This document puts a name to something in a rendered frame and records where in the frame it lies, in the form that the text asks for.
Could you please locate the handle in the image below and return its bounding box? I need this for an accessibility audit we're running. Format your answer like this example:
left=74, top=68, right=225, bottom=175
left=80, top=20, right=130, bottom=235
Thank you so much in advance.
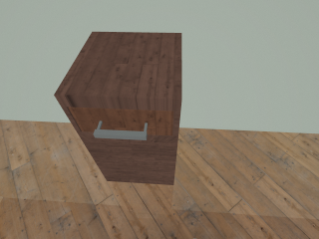
left=93, top=120, right=148, bottom=140

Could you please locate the cabinet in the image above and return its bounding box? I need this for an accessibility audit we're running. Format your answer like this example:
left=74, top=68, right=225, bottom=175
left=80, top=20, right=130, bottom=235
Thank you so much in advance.
left=54, top=31, right=182, bottom=185

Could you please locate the drawer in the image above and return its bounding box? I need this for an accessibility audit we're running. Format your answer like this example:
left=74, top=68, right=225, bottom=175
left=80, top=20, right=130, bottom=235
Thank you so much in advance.
left=68, top=107, right=173, bottom=136

